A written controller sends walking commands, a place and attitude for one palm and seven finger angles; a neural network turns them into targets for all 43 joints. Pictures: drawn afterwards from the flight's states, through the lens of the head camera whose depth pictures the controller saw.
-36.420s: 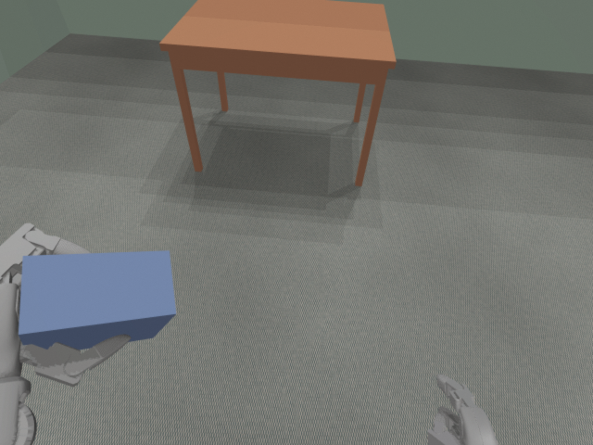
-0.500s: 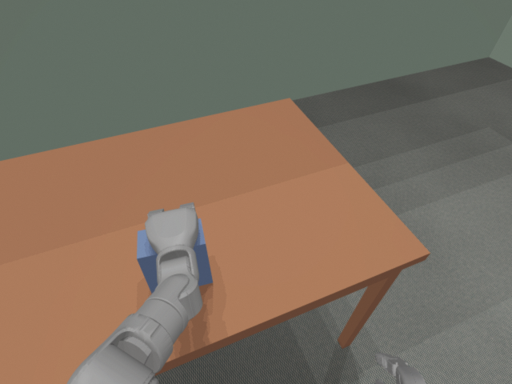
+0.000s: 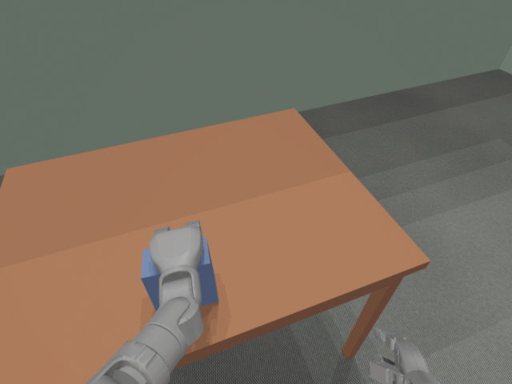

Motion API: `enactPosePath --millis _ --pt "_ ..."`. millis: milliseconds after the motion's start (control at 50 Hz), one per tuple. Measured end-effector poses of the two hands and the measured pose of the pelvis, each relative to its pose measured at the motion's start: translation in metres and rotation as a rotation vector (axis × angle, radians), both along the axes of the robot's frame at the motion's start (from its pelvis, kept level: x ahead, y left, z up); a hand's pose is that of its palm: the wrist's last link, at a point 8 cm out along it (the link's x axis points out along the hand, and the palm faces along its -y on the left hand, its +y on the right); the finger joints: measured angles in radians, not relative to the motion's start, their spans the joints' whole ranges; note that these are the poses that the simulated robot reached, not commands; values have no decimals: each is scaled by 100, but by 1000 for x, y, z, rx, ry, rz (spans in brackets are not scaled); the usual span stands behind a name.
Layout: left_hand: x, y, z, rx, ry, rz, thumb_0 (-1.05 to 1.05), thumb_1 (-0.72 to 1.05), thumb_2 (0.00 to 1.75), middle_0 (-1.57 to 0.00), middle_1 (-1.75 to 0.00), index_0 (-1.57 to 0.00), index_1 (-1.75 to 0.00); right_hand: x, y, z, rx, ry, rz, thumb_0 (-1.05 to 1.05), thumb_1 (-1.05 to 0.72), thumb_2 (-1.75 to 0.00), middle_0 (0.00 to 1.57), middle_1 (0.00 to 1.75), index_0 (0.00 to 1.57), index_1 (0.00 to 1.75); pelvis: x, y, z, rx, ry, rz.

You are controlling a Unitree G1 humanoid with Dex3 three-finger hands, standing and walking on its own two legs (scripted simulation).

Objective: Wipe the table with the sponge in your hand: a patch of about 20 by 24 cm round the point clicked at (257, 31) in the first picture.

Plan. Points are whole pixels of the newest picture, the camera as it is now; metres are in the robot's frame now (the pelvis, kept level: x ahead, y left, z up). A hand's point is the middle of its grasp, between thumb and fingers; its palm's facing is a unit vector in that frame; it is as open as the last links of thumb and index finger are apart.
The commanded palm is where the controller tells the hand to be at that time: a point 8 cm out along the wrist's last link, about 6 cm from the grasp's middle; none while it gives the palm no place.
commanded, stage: slide back across to the middle lane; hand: left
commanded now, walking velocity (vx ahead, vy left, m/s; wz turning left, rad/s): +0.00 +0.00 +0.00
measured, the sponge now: (184, 282) +0.31 +0.18 -0.06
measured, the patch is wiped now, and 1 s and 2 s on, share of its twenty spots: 0.95 1.00 1.00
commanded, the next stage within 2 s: wipe forward along the middle lane in 0.62 s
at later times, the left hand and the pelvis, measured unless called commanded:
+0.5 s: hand (158, 280) +0.28 +0.21 +0.00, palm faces -0.06 -0.13 -0.99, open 10.7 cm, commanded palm +0.24 +0.21 +0.05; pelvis +0.00 +0.01 +0.00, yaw -1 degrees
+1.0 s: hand (141, 285) +0.28 +0.24 -0.01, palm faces -0.11 -0.08 -0.99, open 10.7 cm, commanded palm +0.26 +0.23 +0.03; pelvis -0.02 +0.01 +0.00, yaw +0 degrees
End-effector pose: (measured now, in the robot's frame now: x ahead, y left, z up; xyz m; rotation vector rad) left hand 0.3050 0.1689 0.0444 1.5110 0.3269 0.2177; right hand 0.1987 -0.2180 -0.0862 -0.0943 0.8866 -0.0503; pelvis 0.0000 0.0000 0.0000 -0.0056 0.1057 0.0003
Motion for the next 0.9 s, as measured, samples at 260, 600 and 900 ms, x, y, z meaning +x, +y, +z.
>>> enactPosePath --millis 260,600,900 --pt "-17 18 8 -73 -23 22 0 -53 104 -63 -134 -64 -134 15 0 14 -4 -59 -13 1 -91 -90 20 30 20 30 8 3 3 2 -29 -24" --pt "-43 47 9 -71 -5 40 0 -54 104 -65 -132 -66 -132 6 11 18 -17 -103 -3 1 -91 -90 20 30 20 30 -5 9 4 3 -59 -27" --pt "-47 65 3 -34 39 64 0 -55 104 -67 -130 -67 -130 -17 0 5 -52 -61 -24 1 -91 -90 20 30 20 30 -14 7 2 3 -49 -12"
